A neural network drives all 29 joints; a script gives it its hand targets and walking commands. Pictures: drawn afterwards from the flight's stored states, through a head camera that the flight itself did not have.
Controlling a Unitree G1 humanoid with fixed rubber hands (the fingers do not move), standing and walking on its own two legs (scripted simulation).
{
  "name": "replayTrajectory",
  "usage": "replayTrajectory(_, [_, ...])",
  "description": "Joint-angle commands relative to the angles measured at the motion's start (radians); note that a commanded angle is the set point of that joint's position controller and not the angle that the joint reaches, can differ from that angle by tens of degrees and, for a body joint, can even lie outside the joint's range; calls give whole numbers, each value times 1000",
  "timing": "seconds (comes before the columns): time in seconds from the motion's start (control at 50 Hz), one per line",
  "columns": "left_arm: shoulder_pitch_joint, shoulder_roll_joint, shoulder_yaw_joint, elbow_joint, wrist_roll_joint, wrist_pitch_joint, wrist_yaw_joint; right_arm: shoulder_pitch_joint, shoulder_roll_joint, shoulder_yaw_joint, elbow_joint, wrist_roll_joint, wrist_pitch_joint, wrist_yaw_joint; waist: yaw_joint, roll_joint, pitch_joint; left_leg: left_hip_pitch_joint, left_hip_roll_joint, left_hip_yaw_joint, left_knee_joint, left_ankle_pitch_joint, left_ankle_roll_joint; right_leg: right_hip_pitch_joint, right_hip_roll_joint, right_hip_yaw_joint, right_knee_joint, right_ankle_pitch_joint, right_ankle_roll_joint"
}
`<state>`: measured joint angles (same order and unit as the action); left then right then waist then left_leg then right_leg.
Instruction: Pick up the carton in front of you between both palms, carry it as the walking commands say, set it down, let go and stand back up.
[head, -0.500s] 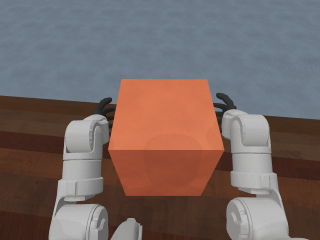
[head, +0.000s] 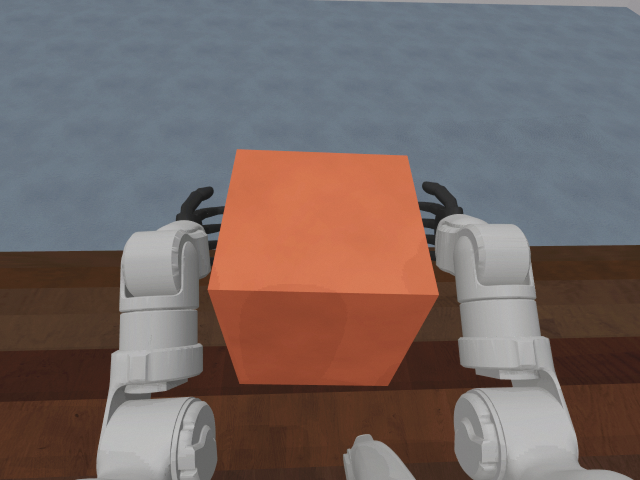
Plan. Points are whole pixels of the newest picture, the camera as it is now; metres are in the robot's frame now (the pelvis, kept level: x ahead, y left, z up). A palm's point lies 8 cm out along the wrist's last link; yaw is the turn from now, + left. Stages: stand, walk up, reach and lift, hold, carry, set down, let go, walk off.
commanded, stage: carry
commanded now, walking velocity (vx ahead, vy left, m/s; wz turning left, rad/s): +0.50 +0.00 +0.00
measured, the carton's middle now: (318, 276) +0.37 -0.03 +0.06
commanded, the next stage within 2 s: none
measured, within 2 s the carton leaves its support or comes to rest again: neither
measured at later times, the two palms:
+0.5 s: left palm (242, 225) +0.64 +0.10 -0.12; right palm (378, 213) +0.66 -0.20 -0.13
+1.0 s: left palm (262, 185) +1.00 +0.06 -0.33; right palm (356, 176) +1.00 -0.23 -0.31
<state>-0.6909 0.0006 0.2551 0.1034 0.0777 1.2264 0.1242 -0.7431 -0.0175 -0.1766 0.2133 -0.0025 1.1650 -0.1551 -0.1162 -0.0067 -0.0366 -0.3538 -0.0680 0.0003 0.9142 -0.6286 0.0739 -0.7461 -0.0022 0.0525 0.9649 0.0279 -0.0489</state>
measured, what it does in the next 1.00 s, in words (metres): goes down: right foot 0.17 m lower, then left foot 0.17 m lower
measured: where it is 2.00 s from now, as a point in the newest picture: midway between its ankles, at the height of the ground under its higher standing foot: (293, 286)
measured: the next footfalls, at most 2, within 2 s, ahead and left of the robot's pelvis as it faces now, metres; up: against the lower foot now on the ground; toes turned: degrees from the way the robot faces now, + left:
right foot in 0.14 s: +0.21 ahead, -0.09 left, -0.17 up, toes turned -3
left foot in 0.62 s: +0.54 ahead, -0.02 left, -0.33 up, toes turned +0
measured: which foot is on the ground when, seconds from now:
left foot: down 0.00-0.16, up 0.18-0.60, down 0.62-1.00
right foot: up 0.00-0.12, down 0.14-0.62, up 0.64-1.00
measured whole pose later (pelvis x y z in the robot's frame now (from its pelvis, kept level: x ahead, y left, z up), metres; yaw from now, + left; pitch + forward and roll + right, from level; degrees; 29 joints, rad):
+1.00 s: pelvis +0.65 -0.08 -0.42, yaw +0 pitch +0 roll +0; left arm -0.53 -0.02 0.21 0.10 0.06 1.11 0.12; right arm -0.63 -0.01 -0.13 0.25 0.03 1.06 -0.16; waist -0.06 -0.04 0.00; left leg -0.36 -0.10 0.10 1.37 -0.82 0.14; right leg -0.58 0.01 -0.04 0.69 0.31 -0.05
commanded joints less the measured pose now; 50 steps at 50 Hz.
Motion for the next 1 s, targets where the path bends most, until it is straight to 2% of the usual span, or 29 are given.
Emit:
replayTrajectory(0.0, [-641,-981,-590,3,-320,-31,-179,-662,1143,582,-83,453,8,297,-26,61,-311,226,119,-216,-53,453,144,52,41,-88,-285,285,7])
replayTrajectory(0.04, [-651,-981,-577,29,-316,-23,-189,-626,1126,545,-30,434,6,307,15,123,-277,-40,103,-97,-19,361,99,405,70,-164,-398,445,10])
replayTrajectory(0.08, [-653,-983,-560,83,-318,-21,-201,-611,1133,520,27,417,6,318,208,195,-397,-85,143,38,278,624,11,704,66,-210,-235,434,-23])
replayTrajectory(0.1, [-687,-987,-558,86,-329,-25,-210,-627,1136,510,36,404,5,319,315,117,-389,-108,151,78,504,842,-21,808,59,-230,-316,335,-38])
replayTrajectory(0.12, [-670,-981,-542,105,-340,-26,-219,-626,1128,501,48,365,13,305,334,-50,-269,-68,30,106,830,534,-20,687,-22,-136,-748,214,-75])
replayTrajectory(0.14, [-712,-1000,-528,104,-359,-19,-235,-666,1093,443,67,335,14,290,279,-90,-186,-351,-22,78,1007,-128,-15,823,-113,-83,-501,371,-88])
replayTrajectory(0.16, [-750,-984,-529,150,-394,-17,-242,-634,1042,405,116,289,31,268,142,-208,-261,-552,20,-46,973,-126,-21,1003,-232,112,-210,920,-61])
replayTrajectory(0.22, [-864,-1071,-568,63,-503,-33,-246,-668,981,370,19,256,41,218,160,-71,-394,-607,112,-128,679,163,-32,874,-307,428,-269,167,-191])
replayTrajectory(0.24, [-887,-1117,-597,11,-535,-39,-248,-707,1001,388,-21,257,37,211,146,-23,-361,-531,120,-103,628,193,-43,723,-288,471,-332,81,-180])
replayTrajectory(0.3, [-946,-1175,-632,-59,-566,-63,-245,-722,1086,460,-92,296,17,209,174,-37,-310,-461,121,-71,375,262,-65,584,-291,433,-352,166,-240])
replayTrajectory(0.36, [-842,-1201,-672,-88,-570,-96,-240,-654,1138,518,-132,322,-12,215,180,-95,-427,-568,130,-31,420,409,-28,801,-232,333,-213,376,-164])
replayTrajectory(0.38, [-820,-1212,-680,-101,-564,-103,-238,-630,1153,525,-140,323,-23,218,203,-48,-416,-662,148,-78,239,626,-13,893,-147,272,-95,188,-115])
replayTrajectory(0.42, [-743,-1205,-699,-92,-557,-124,-240,-572,1169,558,-134,321,-45,221,238,-62,-408,-698,92,-12,122,714,-10,965,-89,255,-11,270,-104])
replayTrajectory(0.44, [-717,-1210,-707,-100,-546,-134,-242,-542,1156,572,-135,317,-58,224,246,14,-383,-632,64,34,-48,870,-20,910,-54,187,9,236,-108])
replayTrajectory(0.5, [-663,-1180,-738,-120,-525,-163,-250,-490,1145,612,-165,298,-80,225,273,-66,-329,-252,0,148,-321,990,-17,669,8,43,29,224,-94])
replayTrajectory(0.52, [-650,-1168,-745,-120,-522,-171,-253,-497,1133,618,-181,298,-83,223,203,-156,-412,-17,-12,183,-133,1173,14,563,-15,-4,160,231,-74])
replayTrajectory(0.56, [-650,-1147,-767,-140,-536,-178,-254,-506,1071,618,-211,286,-85,222,-20,-98,-475,343,-54,234,-167,1044,34,365,-36,-110,466,454,-15])
replayTrajectory(0.58, [-662,-1117,-760,-134,-527,-171,-250,-465,1044,618,-191,291,-84,223,-161,87,-431,523,14,159,-305,1027,88,169,0,-143,802,231,49])
replayTrajectory(0.6, [-639,-1096,-726,-103,-479,-164,-239,-451,1027,630,-174,301,-76,229,-169,184,-286,502,116,18,-454,1040,127,61,145,-164,1039,-592,47])
replayTrajectory(0.62, [-582,-1042,-664,-44,-427,-147,-223,-429,1002,610,-129,317,-61,235,-71,145,-257,612,171,-117,-199,1383,119,-118,199,-73,1048,-794,14])
replayTrajectory(0.64, [-474,-951,-613,29,-377,-126,-205,-440,971,626,-94,343,-55,244,46,167,-365,732,318,-402,-188,1227,206,-242,107,72,874,-658,15])
replayTrajectory(0.66, [-444,-881,-561,29,-330,-121,-193,-501,1043,646,-98,397,-59,255,40,73,-401,645,351,-519,-228,934,248,-218,40,81,766,-620,-2])
replayTrajectory(0.68, [-467,-867,-530,42,-299,-117,-187,-557,1081,655,-97,438,-56,263,45,-3,-356,548,296,-493,-199,921,194,-213,3,45,643,-606,13])
replayTrajectory(0.7, [-454,-884,-510,39,-279,-122,-187,-601,1107,673,-97,475,-65,272,47,39,-455,563,354,-638,-155,820,242,-252,1,125,633,-544,7])
replayTrajectory(0.74, [-526,-907,-496,30,-265,-142,-196,-684,1196,694,-112,532,-91,285,45,-56,-350,239,323,-635,-242,736,253,-91,2,99,295,-433,44])
replayTrajectory(0.78, [-586,-953,-522,-1,-280,-165,-207,-736,1239,690,-115,536,-108,290,73,28,-371,150,346,-557,-186,902,214,-11,-17,24,422,-259,42])
replayTrajectory(0.82, [-609,-1000,-567,-17,-307,-179,-207,-723,1256,684,-124,531,-122,289,38,-72,-339,176,164,-357,19,569,116,-94,-22,39,158,51,4])
replayTrajectory(0.94, [-651,-1040,-707,-152,-394,-169,-183,-502,1173,624,-122,458,-129,273,13,155,-288,-7,71,-81,143,508,105,371,78,-183,-383,344,13])
replayTrajectory(0.98, [-591,-1018,-724,-134,-392,-159,-178,-432,1133,624,-113,429,-119,269,207,137,-435,-61,120,44,455,915,15,691,104,-234,-290,324,-36])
